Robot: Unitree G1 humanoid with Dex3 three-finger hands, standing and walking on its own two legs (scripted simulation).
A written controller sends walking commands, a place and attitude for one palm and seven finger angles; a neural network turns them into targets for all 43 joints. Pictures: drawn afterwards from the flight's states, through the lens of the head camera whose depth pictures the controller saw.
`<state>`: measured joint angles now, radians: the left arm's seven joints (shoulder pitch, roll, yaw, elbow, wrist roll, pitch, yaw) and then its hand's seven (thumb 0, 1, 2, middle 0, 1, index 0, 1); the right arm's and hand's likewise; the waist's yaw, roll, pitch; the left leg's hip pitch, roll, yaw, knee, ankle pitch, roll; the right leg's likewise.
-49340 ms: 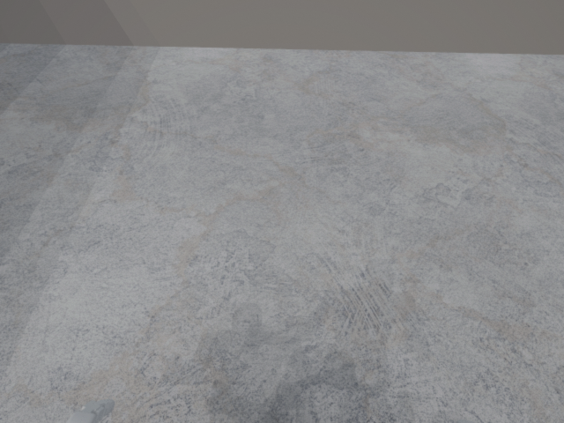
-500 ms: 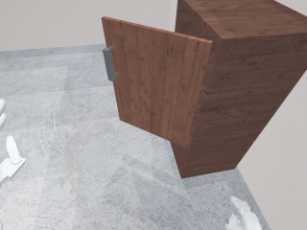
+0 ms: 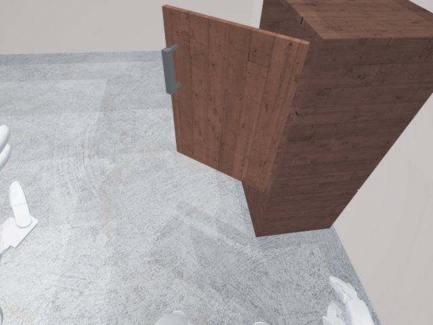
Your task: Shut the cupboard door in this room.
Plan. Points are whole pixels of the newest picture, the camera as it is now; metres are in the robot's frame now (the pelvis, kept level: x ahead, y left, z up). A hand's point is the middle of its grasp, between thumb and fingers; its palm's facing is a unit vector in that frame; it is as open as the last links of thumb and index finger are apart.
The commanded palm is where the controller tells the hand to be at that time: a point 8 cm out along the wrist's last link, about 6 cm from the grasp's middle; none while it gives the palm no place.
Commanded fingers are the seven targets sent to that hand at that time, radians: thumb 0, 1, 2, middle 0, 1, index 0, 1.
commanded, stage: step back with the hand held close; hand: left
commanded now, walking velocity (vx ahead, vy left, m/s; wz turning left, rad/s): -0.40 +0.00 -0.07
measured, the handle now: (172, 69) +0.83 +0.19 +0.04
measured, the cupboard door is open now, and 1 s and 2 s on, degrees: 52 52 52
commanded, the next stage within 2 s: stop stepping back and stand still in 0.24 s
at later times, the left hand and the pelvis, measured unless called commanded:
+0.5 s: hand out of the picture +0.09 +0.31 +0.18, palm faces +0.49 -0.81 -0.32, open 7.5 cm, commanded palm +0.02 +0.33 +0.20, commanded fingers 0.00 0.90 0.90 -0.20 -0.30 -0.20 -0.30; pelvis -0.12 +0.03 +0.00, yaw +1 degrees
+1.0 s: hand out of the picture +0.01 +0.29 +0.18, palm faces +0.45 -0.80 -0.40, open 7.5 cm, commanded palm -0.03 +0.31 +0.20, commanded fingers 0.00 0.90 0.90 -0.20 -0.30 -0.20 -0.30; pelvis -0.19 +0.03 +0.02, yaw -4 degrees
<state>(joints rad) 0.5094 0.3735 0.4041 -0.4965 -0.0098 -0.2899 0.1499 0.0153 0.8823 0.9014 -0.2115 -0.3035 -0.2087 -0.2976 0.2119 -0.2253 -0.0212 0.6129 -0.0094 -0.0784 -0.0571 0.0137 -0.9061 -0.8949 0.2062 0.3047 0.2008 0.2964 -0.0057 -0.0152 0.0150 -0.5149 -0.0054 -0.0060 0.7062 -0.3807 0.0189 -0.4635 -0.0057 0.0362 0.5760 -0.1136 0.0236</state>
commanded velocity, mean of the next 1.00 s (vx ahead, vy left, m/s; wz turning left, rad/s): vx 0.02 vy -0.01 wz -0.05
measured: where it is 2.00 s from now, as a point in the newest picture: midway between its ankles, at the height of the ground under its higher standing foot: outside the picture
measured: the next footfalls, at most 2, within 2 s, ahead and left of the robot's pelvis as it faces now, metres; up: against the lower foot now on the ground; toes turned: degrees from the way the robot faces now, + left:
right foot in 0.28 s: -0.08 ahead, -0.14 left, +0.00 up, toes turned +4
left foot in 0.46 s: -0.02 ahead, +0.12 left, +0.00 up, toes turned +4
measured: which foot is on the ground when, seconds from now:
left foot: down 0.00-0.28, up 0.30-0.44, down 0.46-0.80, up 0.82-1.00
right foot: down 0.00-0.06, up 0.08-0.26, down 0.28-0.46, up 0.48-0.80, down 0.82-1.00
